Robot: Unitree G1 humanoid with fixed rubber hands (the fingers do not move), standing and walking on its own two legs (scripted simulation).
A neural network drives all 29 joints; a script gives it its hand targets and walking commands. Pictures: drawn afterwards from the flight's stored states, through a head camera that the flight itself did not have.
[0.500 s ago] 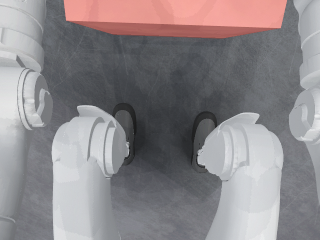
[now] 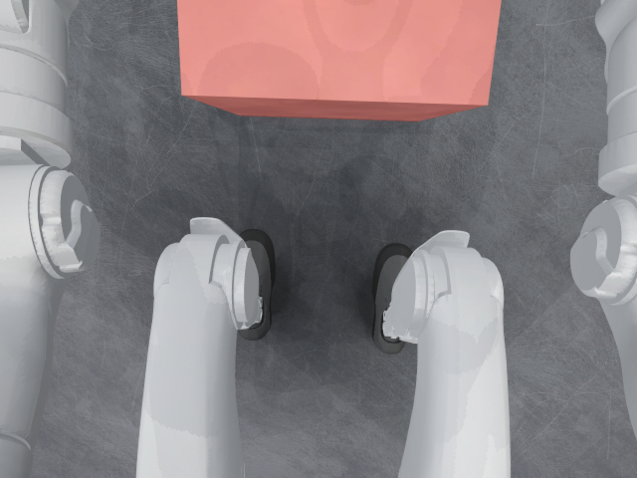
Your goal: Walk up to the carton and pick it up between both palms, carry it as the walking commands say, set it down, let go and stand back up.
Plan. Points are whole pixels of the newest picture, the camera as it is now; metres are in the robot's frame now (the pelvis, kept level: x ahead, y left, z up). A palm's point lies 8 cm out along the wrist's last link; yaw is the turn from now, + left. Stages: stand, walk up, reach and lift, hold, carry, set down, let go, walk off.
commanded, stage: set down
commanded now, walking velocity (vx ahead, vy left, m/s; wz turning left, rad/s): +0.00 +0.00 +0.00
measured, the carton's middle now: (334, 8) +0.57 +0.01 -0.29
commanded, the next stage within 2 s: let go in 0.92 s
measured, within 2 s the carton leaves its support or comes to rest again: neither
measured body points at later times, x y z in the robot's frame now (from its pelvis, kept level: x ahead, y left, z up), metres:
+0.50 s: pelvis +0.01 +0.00 +0.13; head +0.35 +0.00 +0.42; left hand +0.58 +0.26 +0.05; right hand +0.59 -0.23 +0.04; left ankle +0.11 +0.13 -0.39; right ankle +0.10 -0.13 -0.39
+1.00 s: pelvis +0.04 +0.00 +0.24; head +0.36 +0.01 +0.55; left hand +0.57 +0.24 +0.13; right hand +0.58 -0.22 +0.13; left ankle +0.11 +0.13 -0.39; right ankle +0.10 -0.13 -0.39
